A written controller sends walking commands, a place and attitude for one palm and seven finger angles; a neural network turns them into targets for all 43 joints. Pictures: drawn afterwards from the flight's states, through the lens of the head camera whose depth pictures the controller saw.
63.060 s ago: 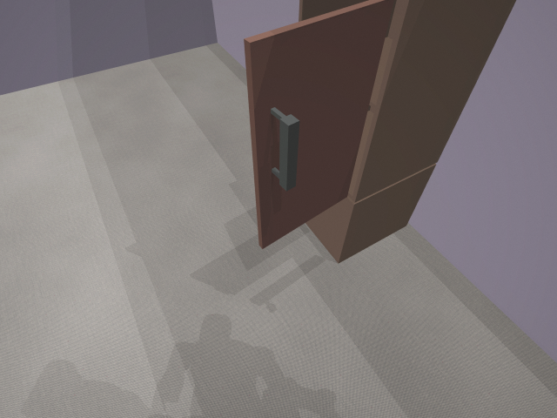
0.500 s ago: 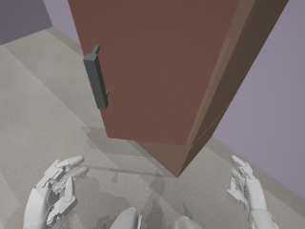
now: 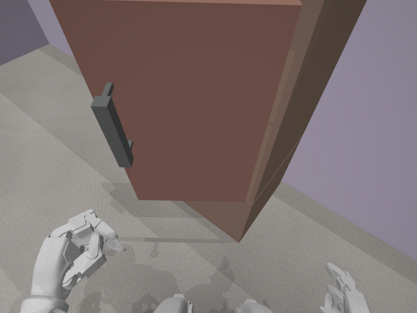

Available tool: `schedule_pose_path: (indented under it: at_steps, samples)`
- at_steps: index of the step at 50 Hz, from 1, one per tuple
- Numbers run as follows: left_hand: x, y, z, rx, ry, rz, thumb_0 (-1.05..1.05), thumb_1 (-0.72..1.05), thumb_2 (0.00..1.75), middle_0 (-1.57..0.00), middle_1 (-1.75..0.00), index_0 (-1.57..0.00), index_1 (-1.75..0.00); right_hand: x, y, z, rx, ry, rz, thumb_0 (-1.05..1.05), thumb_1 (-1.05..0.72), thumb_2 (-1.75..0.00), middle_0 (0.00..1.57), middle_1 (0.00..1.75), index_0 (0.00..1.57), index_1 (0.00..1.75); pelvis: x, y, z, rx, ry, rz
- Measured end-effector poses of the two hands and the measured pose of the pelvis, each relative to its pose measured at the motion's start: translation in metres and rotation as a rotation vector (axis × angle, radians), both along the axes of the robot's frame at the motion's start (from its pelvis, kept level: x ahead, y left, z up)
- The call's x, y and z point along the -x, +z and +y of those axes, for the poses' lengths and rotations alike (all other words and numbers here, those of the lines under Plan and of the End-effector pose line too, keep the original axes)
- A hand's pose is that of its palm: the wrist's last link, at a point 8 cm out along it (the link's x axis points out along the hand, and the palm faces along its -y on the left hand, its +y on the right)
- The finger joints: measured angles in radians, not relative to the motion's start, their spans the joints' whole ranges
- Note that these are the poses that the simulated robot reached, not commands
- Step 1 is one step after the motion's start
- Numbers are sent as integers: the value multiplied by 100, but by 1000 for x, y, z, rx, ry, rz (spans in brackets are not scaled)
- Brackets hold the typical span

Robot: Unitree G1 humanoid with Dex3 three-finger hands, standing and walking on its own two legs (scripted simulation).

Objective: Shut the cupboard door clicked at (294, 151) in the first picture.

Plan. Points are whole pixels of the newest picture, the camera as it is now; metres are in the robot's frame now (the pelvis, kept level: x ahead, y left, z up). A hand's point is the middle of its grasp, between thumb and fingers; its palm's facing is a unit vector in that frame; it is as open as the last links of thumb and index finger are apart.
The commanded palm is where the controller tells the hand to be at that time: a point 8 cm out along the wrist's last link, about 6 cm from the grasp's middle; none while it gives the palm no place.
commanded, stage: raise the hand and make a fist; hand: left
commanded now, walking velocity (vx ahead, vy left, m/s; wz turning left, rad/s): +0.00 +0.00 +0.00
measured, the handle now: (118, 127) +0.44 +0.21 +0.10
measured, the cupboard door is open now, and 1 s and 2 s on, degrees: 37 37 37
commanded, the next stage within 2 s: bring the fist close to the handle in 0.90 s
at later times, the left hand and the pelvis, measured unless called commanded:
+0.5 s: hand (78, 229) +0.23 +0.21 +0.10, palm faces +0.05 -1.00 -0.04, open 3.1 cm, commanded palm +0.20 +0.26 +0.11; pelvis +0.01 +0.02 +0.02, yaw +1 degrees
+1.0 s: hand (83, 232) +0.22 +0.20 +0.11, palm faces +0.05 -1.00 -0.05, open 3.1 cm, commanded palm +0.20 +0.26 +0.11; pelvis +0.00 +0.01 +0.03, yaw +0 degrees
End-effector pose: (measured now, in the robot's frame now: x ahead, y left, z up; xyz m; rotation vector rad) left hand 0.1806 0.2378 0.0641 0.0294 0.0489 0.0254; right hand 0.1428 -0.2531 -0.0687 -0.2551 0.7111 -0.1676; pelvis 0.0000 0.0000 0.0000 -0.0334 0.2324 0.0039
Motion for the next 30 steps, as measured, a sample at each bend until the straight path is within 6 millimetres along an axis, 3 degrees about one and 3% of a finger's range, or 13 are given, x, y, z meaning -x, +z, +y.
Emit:
schedule_pose_path:
  at_steps: [14, 21, 30]
  samples:
    - [-13, 25, 15, -7, 17, -42, 2, 90, 90, -121, -140, -121, -140, -41, 30, 49, -57, 99, -119, 2, -91, -90, 20, 30, 20, 30, -5, 13, 16, 15, 7, -45]
    - [-20, 35, 25, -13, 27, -54, 2, 90, 90, -128, -147, -128, -147, -39, 33, 62, -74, 124, -108, 1, -91, -90, 21, 30, 20, 30, -6, 19, 20, 18, 12, -66]
    - [-29, 46, 30, -13, 15, -57, 2, 90, 90, -130, -150, -130, -150, -24, 34, 53, -60, 95, -76, 2, -91, -90, 21, 30, 20, 30, -6, 26, 22, 15, 10, -88]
